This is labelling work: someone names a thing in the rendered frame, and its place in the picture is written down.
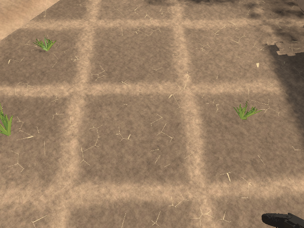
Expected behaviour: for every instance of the right robot hand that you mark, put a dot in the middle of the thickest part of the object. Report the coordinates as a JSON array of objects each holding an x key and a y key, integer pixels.
[{"x": 282, "y": 220}]

